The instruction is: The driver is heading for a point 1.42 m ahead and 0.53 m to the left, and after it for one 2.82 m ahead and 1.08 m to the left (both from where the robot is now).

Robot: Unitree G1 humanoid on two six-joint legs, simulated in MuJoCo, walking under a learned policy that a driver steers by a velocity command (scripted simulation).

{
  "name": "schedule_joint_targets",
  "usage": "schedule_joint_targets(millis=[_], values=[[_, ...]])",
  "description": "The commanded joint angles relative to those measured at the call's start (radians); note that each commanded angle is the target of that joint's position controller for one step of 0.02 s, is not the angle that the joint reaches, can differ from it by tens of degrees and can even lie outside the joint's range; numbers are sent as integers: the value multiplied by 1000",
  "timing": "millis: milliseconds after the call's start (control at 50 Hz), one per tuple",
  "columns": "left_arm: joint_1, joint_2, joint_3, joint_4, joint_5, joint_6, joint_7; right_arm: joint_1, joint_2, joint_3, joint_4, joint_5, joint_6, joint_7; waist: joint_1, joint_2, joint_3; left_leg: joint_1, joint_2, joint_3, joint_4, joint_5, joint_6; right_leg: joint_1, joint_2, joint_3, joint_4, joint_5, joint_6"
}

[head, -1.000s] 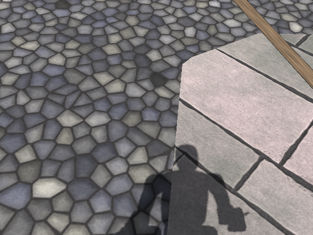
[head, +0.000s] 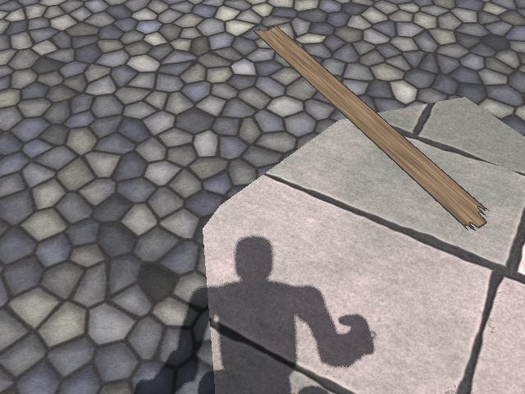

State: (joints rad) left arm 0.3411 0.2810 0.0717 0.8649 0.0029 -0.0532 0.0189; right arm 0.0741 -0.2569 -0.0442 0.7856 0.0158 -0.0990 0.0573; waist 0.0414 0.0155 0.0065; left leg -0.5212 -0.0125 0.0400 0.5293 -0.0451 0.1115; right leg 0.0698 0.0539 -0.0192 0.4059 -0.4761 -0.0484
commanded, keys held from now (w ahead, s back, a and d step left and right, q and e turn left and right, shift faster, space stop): w+q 0.94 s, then w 0.06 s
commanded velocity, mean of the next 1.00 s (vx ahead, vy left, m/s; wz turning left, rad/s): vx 0.50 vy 0.00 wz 0.53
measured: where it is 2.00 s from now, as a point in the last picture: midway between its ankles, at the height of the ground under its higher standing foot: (158, 203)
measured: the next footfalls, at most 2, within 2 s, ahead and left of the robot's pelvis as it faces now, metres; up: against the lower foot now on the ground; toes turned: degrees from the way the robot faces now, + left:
right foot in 0.48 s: +0.47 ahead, -0.07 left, +0.00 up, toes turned +21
left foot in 1.00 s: +0.59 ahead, +0.31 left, +0.00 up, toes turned +38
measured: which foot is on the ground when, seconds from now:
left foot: down 0.00-0.50, up 0.52-0.98, down 1.00-1.00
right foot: down 0.00-0.02, up 0.04-0.46, down 0.48-1.00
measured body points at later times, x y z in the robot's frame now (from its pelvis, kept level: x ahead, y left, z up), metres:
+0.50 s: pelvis +0.29 +0.01 +0.01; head +0.32 +0.02 +0.46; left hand +0.46 +0.30 -0.05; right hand +0.40 -0.27 -0.11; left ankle +0.13 +0.09 -0.71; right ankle +0.43 -0.08 -0.72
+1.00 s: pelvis +0.52 +0.13 +0.00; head +0.54 +0.16 +0.45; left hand +0.36 +0.39 -0.13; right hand +0.84 +0.07 -0.07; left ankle +0.56 +0.28 -0.72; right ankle +0.43 -0.08 -0.71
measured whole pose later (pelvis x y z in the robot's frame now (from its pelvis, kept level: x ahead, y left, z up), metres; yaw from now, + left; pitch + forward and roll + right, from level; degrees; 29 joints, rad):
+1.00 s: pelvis +0.52 +0.13 +0.00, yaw +35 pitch +2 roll -2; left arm 0.35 0.31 0.08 0.85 -0.02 -0.06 0.01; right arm 0.06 -0.28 -0.06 0.58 0.02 -0.03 0.06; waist 0.07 0.02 0.04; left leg -0.53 0.01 0.04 0.59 -0.12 0.10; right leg 0.06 -0.08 -0.23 0.45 -0.48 0.06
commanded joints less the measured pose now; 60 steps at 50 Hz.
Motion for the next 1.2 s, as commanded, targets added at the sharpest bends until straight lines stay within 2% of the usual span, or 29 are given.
schedule_joint_targets(millis=[20, 40, 60, 80, 100, 120, 200, 300, 400, 460, 480, 500, 520, 540, 580, 600, 680, 820, 900, 960, 980, 1000, 1020, 1040, 1060, 1080, 1100, 1140, 1200], values=[[53, 47, -8, -113, 18, -30, -2, 348, -304, -96, -6, -12, -3, -15, -125, 196, -337, 830, 289, -594, -46, -60, 273, -583, -14, -15, 850, 420, 46], [42, 64, -15, -102, 7, -63, -18, 370, -234, -77, 10, 3, 2, -14, -142, 215, -402, 945, 342, -856, -197, -188, 310, -773, 35, 128, 977, -64, 44], [-47, 121, -3, -133, -29, -86, -32, 313, -188, -65, -5, 5, 7, -20, -152, 148, -254, 849, 312, -732, -218, -269, 248, -873, -34, 162, 997, -8, 24], [-117, 125, -5, -152, -32, -97, -32, 244, -164, -58, -30, 2, 11, -25, -132, 41, -152, 688, 274, -608, -235, -229, 210, -862, -81, 142, 929, 75, 15], [-149, 123, 0, -159, -11, -98, -26, 190, -145, -50, -47, -3, 14, -25, -95, -32, -75, 530, 238, -527, -257, -134, 189, -817, -111, 123, 834, 119, 20], [-143, 127, 9, -164, 6, -89, -19, 162, -130, -42, -62, -11, 14, -27, -60, -31, -49, 430, 209, -473, -282, -42, 179, -749, -136, 120, 769, 147, 29], [-129, 85, 5, -188, 17, -53, -3, 166, -164, -52, -79, -6, 13, -43, -26, 33, -35, 275, 151, -354, -321, 136, 184, -683, -142, 82, 582, 230, 85], [-310, 44, -11, -242, 9, -58, -8, 248, -180, -60, -66, 11, 31, -66, -97, 64, -27, 244, 80, -297, -287, 71, 110, -605, -76, 69, 226, 537, 110], [-393, 83, 1, -277, -9, -80, -32, 308, -173, -60, -57, 14, 54, -76, -116, 83, -22, 377, 127, -438, -183, -14, 91, -570, -37, 103, 71, 486, 89], [-258, 125, 25, -249, -9, -96, -30, 264, -160, -58, -79, 9, 61, -77, -31, 116, -65, 388, 107, -475, -52, 65, 51, -370, -42, 88, -10, 430, 30], [-131, 166, 40, -234, 8, -100, -22, 243, -115, -42, -99, 1, 55, -72, 34, 79, -175, 304, 61, -419, 135, 57, 18, -139, -147, 166, 26, 432, -29], [12, 251, 62, -220, 28, -94, -13, 332, -54, -23, -121, 5, 46, -72, 41, -117, -333, 20, -68, -277, 462, -195, -53, 236, -369, 471, 34, 377, -159], [61, 237, 63, -186, 4, -78, -21, 396, -78, -15, -136, 18, 39, -70, 20, -355, -377, -214, -66, -219, 673, -567, -78, 332, -507, 802, -46, 176, -248], [12, 145, 40, -207, -6, -71, -19, 343, -171, -38, -118, 24, 42, -69, 39, -208, -237, -288, 1, -236, 766, -497, -88, 219, -470, 720, -75, 49, -208], [-74, 94, 19, -210, 3, -56, -17, 209, -173, -47, -147, 4, 53, -66, 25, -76, -52, -266, 60, -179, 741, -348, -100, -35, -373, 456, -124, 188, -144], [-101, 78, 12, -204, 7, -55, -17, 194, -158, -50, -155, 2, 57, -61, 2, -91, -12, -239, 88, -175, 702, -309, -101, -113, -338, 378, -153, 258, -133], [-118, 100, 21, -173, 3, -68, -22, 186, -95, -40, -178, 9, 75, -51, -32, -115, 13, -203, 124, -140, 614, -229, -117, -213, -310, 190, -236, 423, -149], [-82, 160, 36, -116, -3, -52, -13, 13, -65, -24, -219, 6, 59, -20, 22, -74, 32, -174, 113, -73, 260, 71, -110, -139, -292, -37, -237, 561, -111], [-39, 196, 46, -84, -23, -33, -13, -72, -74, -26, -265, 11, 60, 1, 38, -83, 63, -156, 90, -21, 142, -1, -70, -38, -332, -86, -200, 628, -85], [-38, 236, 58, -78, -36, -15, -5, 11, -123, -53, -266, 0, 68, 2, -35, -119, -10, 36, -2, 56, 99, -154, -6, 1, -333, -143, 5, 1073, -55], [-44, 231, 53, -75, -39, -8, -2, 158, -159, -78, -229, 1, 70, -4, -124, -100, -85, 245, -46, 70, 27, -96, 29, -50, -307, -173, 185, 1138, -34], [-28, 193, 36, -80, -23, -13, 1, 331, -219, -108, -183, 4, 75, -23, -201, -42, -176, 555, -4, -33, 18, -43, 70, -258, -272, -181, 436, 947, 1], [88, 44, -19, -126, 19, -34, -19, 344, -338, -119, -174, 5, 68, -35, -96, 250, -281, 932, 306, -576, -25, -121, 244, -722, -109, -147, 823, 6, 63], [37, 111, -13, -106, -17, -65, -33, 402, -264, -95, -191, 2, 59, -33, -165, 164, -454, 966, 403, -848, -183, -233, 297, -802, -68, 76, 976, -126, 54], [-79, 172, 8, -135, -63, -73, -37, 360, -219, -78, -175, -12, 47, -27, -184, 96, -300, 865, 371, -672, -195, -164, 237, -879, -113, 90, 999, -49, 40], [-120, 155, -1, -148, -59, -76, -33, 293, -197, -69, -172, -9, 41, -28, -146, 54, -195, 708, 334, -529, -196, -76, 197, -866, -158, 79, 926, 36, 29], [-134, 150, 1, -138, -36, -70, -27, 226, -157, -56, -170, -13, 36, -29, -108, 24, -126, 568, 297, -424, -212, 13, 168, -817, -192, 77, 858, 95, 32], [-65, 141, 7, -111, -32, -38, -28, 167, -120, -44, -169, -26, 21, -27, -42, 57, -88, 408, 259, -311, -283, 72, 149, -692, -222, 95, 801, 167, 39], [-61, 95, 1, -101, -31, -2, -22, 162, -133, -51, -134, -29, -8, -31, -23, 37, -31, 334, 252, -186, -365, 117, 145, -706, -211, 111, 728, 256, 64]])
Keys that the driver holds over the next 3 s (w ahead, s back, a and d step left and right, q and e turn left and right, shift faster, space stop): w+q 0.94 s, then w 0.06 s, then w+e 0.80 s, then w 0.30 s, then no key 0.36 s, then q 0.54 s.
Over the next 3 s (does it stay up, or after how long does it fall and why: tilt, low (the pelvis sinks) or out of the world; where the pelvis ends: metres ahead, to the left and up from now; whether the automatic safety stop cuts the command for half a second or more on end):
stays up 1.24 0.44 0.02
